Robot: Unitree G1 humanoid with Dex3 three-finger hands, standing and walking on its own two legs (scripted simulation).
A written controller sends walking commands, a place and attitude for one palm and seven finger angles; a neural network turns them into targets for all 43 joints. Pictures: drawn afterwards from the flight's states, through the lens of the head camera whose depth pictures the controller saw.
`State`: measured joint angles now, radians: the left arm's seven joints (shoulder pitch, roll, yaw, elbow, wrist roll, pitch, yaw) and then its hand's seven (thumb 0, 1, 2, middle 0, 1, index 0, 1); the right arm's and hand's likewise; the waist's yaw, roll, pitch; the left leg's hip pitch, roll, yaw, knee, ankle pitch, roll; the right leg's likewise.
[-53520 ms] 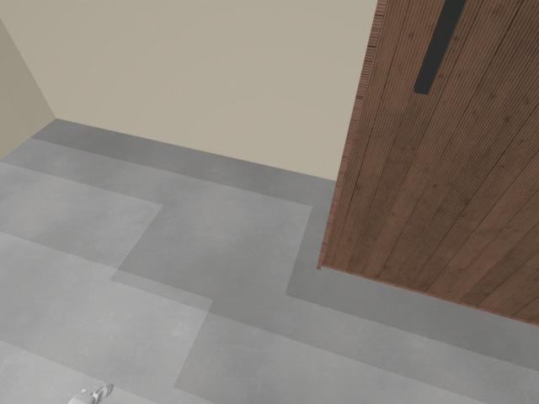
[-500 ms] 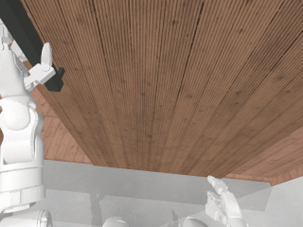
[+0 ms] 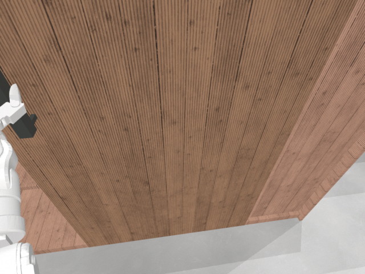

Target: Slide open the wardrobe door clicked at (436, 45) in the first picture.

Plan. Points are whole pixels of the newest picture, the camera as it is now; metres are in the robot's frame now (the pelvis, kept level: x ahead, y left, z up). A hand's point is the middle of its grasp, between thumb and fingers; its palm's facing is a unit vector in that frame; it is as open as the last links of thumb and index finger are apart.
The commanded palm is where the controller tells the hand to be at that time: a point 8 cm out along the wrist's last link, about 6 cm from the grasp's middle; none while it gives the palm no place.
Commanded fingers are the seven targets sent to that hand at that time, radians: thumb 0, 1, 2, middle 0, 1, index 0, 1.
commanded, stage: stop walking and hold the door there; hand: left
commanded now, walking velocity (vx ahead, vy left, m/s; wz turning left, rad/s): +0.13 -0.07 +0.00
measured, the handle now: out of the picture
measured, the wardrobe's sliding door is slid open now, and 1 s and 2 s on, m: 0.45 0.45 0.45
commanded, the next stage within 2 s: loosen the grip on the handle in 1.58 s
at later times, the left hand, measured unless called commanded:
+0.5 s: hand (12, 104) +0.37 +0.34 +0.22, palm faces +0.58 -0.78 -0.23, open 7.7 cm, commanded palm +0.32 +0.36 +0.18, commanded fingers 0.00 0.90 0.90 -0.45 -1.40 -0.45 -1.40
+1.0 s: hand (13, 107) +0.36 +0.34 +0.22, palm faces +0.44 -0.88 -0.18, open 7.6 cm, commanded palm +0.32 +0.37 +0.18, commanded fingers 0.00 0.90 0.90 -0.45 -1.40 -0.45 -1.40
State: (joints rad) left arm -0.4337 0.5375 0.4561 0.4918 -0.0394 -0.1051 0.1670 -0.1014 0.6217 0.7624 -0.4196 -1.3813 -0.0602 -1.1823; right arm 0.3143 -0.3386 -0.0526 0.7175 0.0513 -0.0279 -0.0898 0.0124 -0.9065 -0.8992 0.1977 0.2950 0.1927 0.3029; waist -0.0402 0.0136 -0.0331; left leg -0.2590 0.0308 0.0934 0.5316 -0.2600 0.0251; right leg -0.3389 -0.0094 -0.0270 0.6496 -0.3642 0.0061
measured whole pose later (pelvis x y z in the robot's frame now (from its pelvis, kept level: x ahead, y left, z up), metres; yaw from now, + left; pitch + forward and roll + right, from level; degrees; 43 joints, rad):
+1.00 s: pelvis -0.05 +0.08 -0.01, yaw +2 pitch +1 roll +2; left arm -0.68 0.43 0.29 0.51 -0.06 -0.12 0.12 -0.16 0.65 0.75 -0.45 -1.40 -0.03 -1.27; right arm 0.20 -0.17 0.05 0.68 0.05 -0.01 -0.06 0.01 -0.90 -0.90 0.20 0.30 0.20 0.30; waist 0.01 0.02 0.08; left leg -0.35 0.04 0.07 0.60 -0.26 -0.03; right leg -0.32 -0.01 -0.10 0.65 -0.34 0.02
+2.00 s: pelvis -0.09 +0.10 +0.00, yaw +2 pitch +1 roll +0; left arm -0.85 0.45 0.29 0.81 0.03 -0.09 0.08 -0.02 -0.11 0.43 -0.47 -1.39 -0.40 -1.38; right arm 0.33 -0.29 -0.03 0.72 0.02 -0.10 -0.04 0.01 -0.90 -0.90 0.21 0.30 0.20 0.30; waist -0.07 -0.02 0.01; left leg -0.30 0.05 0.10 0.49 -0.21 0.00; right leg -0.31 0.00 -0.09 0.47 -0.19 -0.04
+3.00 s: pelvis -0.06 +0.11 +0.00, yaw +2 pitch +2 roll -1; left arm -0.62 0.57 0.43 0.60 -0.08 -0.09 -0.09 -0.02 -0.56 0.20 -0.28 -1.17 -0.26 -1.15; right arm 0.33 -0.28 -0.02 0.72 0.06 -0.02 -0.10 0.01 -0.90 -0.90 0.20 0.30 0.20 0.30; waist -0.03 0.00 0.00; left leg -0.27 0.05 0.08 0.49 -0.26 0.00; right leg -0.27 0.00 -0.10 0.46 -0.23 -0.03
